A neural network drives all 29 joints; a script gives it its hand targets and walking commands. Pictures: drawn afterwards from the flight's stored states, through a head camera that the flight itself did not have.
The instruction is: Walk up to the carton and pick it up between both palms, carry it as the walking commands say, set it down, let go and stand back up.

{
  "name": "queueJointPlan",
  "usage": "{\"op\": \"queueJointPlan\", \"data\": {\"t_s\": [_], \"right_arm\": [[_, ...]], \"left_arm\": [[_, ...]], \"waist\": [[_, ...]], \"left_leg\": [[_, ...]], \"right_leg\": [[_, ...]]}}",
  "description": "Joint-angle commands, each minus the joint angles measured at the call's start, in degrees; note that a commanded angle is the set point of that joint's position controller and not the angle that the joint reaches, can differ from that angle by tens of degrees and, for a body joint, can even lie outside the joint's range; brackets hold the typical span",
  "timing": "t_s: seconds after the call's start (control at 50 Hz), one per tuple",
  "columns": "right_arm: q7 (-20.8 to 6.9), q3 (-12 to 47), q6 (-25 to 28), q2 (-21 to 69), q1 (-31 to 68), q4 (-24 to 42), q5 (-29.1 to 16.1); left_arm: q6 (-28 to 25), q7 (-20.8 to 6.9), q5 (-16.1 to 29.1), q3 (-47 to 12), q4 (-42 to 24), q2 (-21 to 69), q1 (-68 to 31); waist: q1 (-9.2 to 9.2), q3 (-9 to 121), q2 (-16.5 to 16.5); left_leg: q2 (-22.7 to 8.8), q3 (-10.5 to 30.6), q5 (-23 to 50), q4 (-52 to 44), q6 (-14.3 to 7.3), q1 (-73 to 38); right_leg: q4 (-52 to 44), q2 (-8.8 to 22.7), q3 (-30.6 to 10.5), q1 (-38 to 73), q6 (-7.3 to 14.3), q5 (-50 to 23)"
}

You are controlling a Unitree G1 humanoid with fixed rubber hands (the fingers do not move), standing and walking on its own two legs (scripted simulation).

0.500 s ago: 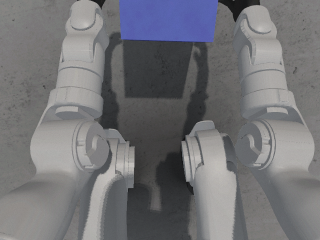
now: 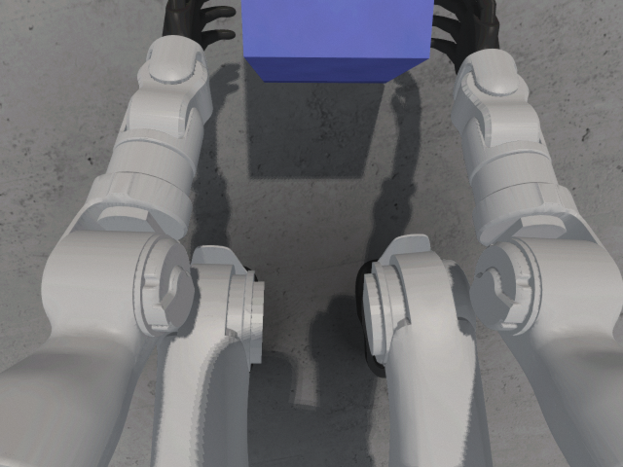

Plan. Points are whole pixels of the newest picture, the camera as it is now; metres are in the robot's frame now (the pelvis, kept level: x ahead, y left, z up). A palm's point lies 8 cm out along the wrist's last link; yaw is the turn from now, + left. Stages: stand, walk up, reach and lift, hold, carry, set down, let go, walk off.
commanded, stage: set down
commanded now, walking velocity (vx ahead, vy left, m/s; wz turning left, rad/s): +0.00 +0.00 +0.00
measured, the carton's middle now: out of the picture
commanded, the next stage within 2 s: let go in 1.68 s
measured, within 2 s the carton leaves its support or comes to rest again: neither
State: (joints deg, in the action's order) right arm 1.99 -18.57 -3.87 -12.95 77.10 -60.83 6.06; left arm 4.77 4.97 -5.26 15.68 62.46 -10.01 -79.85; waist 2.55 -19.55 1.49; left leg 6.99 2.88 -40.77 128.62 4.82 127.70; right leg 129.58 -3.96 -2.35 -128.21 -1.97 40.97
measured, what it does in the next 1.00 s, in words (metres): rises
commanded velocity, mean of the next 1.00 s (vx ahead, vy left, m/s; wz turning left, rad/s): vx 0.00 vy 0.00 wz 0.00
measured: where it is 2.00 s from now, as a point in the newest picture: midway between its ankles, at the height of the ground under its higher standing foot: (308, 339)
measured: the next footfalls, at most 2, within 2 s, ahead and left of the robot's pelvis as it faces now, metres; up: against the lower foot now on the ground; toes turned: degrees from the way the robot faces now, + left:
none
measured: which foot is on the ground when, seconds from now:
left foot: down 0.00-1.00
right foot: down 0.00-1.00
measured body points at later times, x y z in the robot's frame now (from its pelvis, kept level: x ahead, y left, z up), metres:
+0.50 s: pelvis -0.04 +0.00 +0.01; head +0.34 -0.03 +0.24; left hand +0.55 +0.10 -0.15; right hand +0.52 -0.21 -0.16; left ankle +0.08 +0.13 -0.33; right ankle +0.07 -0.12 -0.33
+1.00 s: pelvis -0.04 +0.00 +0.12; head +0.33 -0.04 +0.36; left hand +0.55 +0.11 -0.02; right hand +0.52 -0.23 -0.02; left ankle +0.08 +0.13 -0.33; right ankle +0.07 -0.12 -0.33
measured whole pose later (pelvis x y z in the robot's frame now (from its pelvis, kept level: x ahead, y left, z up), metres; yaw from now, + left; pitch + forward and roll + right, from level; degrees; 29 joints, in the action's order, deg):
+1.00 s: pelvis -0.04 +0.00 +0.12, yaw -1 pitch +29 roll +3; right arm 7.7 -9.5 -16.8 -20.4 81.3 -42.0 -7.5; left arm 17.5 11.7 8.1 9.3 38.8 -16.8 -79.6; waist 2.6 -29.9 -0.3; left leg 3.8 0.7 -33.0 106.1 2.9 102.3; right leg 107.7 -3.3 -3.6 -104.5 -0.7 32.1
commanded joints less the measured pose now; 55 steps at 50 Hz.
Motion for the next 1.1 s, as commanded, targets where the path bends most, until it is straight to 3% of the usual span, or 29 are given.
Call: {"op": "queueJointPlan", "data": {"t_s": [0.0, 0.02, 0.04, 0.12, 0.16, 0.24, 0.28, 0.34, 0.4, 0.46, 0.54, 0.6, 0.7, 0.74, 0.76, 0.9, 0.96, 1.02, 1.08], "right_arm": [[4.2, 4.5, 5.6, -13.9, 17.3, 14.6, -10.1], [4.2, 7.0, 6.0, -14.2, 19.2, 16.3, -12.6], [3.8, 9.7, 5.7, -13.5, 19.4, 14.1, -14.6], [1.8, 12.7, 1.9, -14.7, 23.3, 6.1, -16.8], [0.9, 13.1, 1.1, -12.8, 23.2, 4.7, -17.6], [1.9, 8.1, 2.0, -17.4, 26.4, 8.2, -17.4], [3.0, 8.1, 1.6, -18.6, 25.4, 7.5, -16.9], [4.1, 10.3, -0.6, -17.9, 24.3, 6.0, -16.5], [5.4, 9.1, -1.7, -18.5, 24.8, 11.9, -15.1], [6.6, 8.0, -2.3, -18.9, 25.9, 18.7, -14.8], [6.5, 9.2, -4.3, -16.4, 24.9, 21.5, -14.6], [6.0, 10.8, -6.1, -14.4, 23.8, 23.0, -15.6], [5.7, 10.8, -8.5, -14.2, 22.3, 21.6, -16.1], [5.6, 9.9, -9.0, -15.0, 22.1, 22.0, -15.3], [5.5, 9.4, -9.1, -15.4, 22.4, 23.0, -15.6], [6.0, 7.4, -11.6, -17.9, 22.6, 29.2, -13.1], [5.9, 5.8, -13.1, -19.9, 22.7, 29.5, -12.2], [5.5, 6.0, -14.4, -19.9, 23.3, 30.5, -13.1], [4.3, 8.1, -15.4, -18.5, 23.7, 28.2, -14.8]], "left_arm": [[-5.2, 4.1, 11.5, -8.9, -18.5, -9.7, -16.4], [-5.1, 4.1, 13.8, -10.6, -18.5, -9.4, -16.9], [-4.4, 3.7, 15.2, -12.3, -14.4, -7.7, -15.0], [-0.3, 2.1, 16.3, -12.9, -3.8, -7.0, -15.2], [0.0, 1.9, 15.8, -12.6, -4.6, -7.5, -16.6], [-2.4, 4.0, 15.9, -10.7, -17.7, -14.1, -26.4], [-1.8, 4.7, 16.7, -10.2, -17.4, -14.1, -25.7], [1.5, 4.8, 16.7, -11.0, -11.2, -12.6, -21.0], [3.6, 5.4, 15.9, -10.6, -13.1, -12.5, -18.8], [3.5, 6.5, 15.0, -8.8, -20.6, -14.0, -20.0], [4.2, 7.3, 13.6, -6.5, -27.4, -14.7, -21.6], [5.4, 7.4, 13.1, -5.1, -28.9, -15.5, -20.1], [7.7, 7.0, 12.4, -5.2, -26.1, -14.8, -17.6], [8.4, 6.9, 12.4, -5.6, -26.3, -13.6, -16.6], [8.6, 6.8, 12.2, -5.9, -26.8, -13.2, -17.2], [11.1, 6.8, 13.2, -5.5, -33.7, -14.2, -18.5], [12.9, 6.9, 13.3, -5.9, -35.3, -14.5, -19.5], [14.3, 7.0, 12.7, -5.2, -36.1, -15.6, -20.0], [15.4, 6.8, 12.3, -4.7, -32.5, -15.6, -19.4]], "waist": [[4.77, 75.8, -1.7], [5.09, 79.0, -3.0], [4.99, 76.8, -3.6], [2.36, 63.4, -1.1], [1.0, 63.2, -0.3], [2.32, 72.9, 1.1], [3.71, 77.8, -0.5], [3.18, 84.0, -0.7], [3.5, 90.4, -1.1], [1.6, 95.5, -1.3], [-0.01, 96.5, -3.9], [-1.6, 98.4, -6.7], [-2.91, 98.0, -4.5], [-2.2, 99.7, -3.8], [-2.15, 100.5, -1.7], [1.13, 110.7, -4.4], [2.52, 111.0, -3.3], [1.21, 111.6, -1.7], [-0.86, 108.2, -1.5]], "left_leg": [[0.1, -5.2, 42.7, -6.1, -0.7, -32.2], [-0.2, -4.9, 43.0, -6.0, -0.9, -32.5], [-0.4, -4.9, 41.0, -6.4, -1.3, -31.0], [-2.5, -4.8, 24.4, -8.7, -2.4, -25.9], [-3.0, -4.5, 22.9, -9.3, -2.6, -26.9], [-2.9, -5.1, 27.3, -8.7, -2.1, -35.9], [-2.5, -5.8, 27.4, -9.0, -2.1, -38.4], [-2.4, -7.0, 22.4, -10.8, -2.5, -40.7], [-2.0, -7.8, 22.9, -12.1, -2.5, -42.0], [-1.2, -8.7, 26.5, -13.2, -2.5, -43.5], [-0.6, -9.2, 28.2, -15.7, -2.6, -43.8], [-0.6, -9.4, 28.1, -18.1, -3.2, -43.9], [-0.7, -9.7, 25.9, -22.9, -3.5, -45.7], [-0.6, -9.3, 26.5, -24.7, -3.3, -48.4], [-0.6, -9.3, 27.2, -25.3, -3.2, -50.2], [0.3, -8.8, 30.1, -31.5, -3.2, -57.7], [0.2, -8.3, 29.4, -34.3, -2.8, -61.3], [-0.1, -7.9, 29.5, -37.4, -2.7, -65.6], [-0.6, -7.9, 28.4, -40.6, -3.0, -67.0]], "right_leg": [[-8.1, -0.4, 2.1, 42.0, -0.3, -52.2], [-7.5, 0.1, 2.0, 45.3, -0.2, -54.5], [-7.7, 0.5, 2.0, 45.7, -0.1, -53.0], [-10.4, 1.9, 2.4, 36.9, 0.7, -31.6], [-10.5, 1.9, 2.5, 36.4, 1.0, -29.6], [-10.0, 1.7, 3.0, 37.6, 1.2, -32.9], [-11.3, 2.0, 3.6, 41.0, 0.8, -33.4], [-13.9, 2.3, 4.5, 47.1, 0.5, -28.8], [-15.5, 1.8, 5.2, 52.8, 0.5, -30.3], [-16.4, 0.5, 5.0, 56.0, 0.5, -33.7], [-18.4, -0.5, 4.9, 59.3, 0.2, -36.8], [-20.6, -0.5, 4.4, 63.0, 0.0, -38.1], [-25.2, -0.5, 3.9, 63.6, 0.3, -34.9], [-26.7, -0.6, 4.4, 63.9, 0.5, -34.7], [-27.6, -0.7, 4.2, 63.2, 0.8, -34.9], [-33.8, -1.4, 5.1, 71.9, 0.5, -38.4], [-36.8, -1.5, 5.7, 71.3, 0.7, -36.5], [-39.6, -1.6, 6.1, 71.0, 0.8, -35.5], [-42.8, -1.2, 5.8, 70.0, 0.9, -33.3]]}}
